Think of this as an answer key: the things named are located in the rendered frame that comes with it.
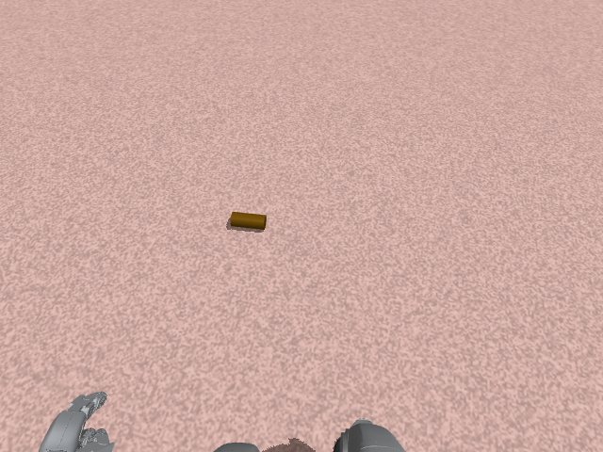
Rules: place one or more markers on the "can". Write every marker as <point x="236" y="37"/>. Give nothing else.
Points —
<point x="246" y="220"/>

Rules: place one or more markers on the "left robot hand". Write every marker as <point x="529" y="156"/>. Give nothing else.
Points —
<point x="66" y="432"/>

